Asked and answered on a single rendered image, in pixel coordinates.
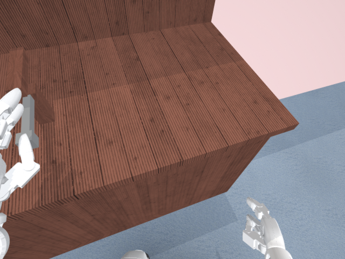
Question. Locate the left robot hand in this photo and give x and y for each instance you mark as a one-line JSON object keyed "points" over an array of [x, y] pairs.
{"points": [[21, 173]]}

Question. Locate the tap lever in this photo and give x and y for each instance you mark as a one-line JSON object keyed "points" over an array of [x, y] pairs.
{"points": [[28, 122]]}

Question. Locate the robot right forearm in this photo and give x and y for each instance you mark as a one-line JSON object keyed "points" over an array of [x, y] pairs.
{"points": [[277, 253]]}

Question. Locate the right robot hand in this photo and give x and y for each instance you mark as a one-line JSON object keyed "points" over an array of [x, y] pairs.
{"points": [[266, 234]]}

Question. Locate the counter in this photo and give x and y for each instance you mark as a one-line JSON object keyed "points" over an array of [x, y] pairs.
{"points": [[142, 108]]}

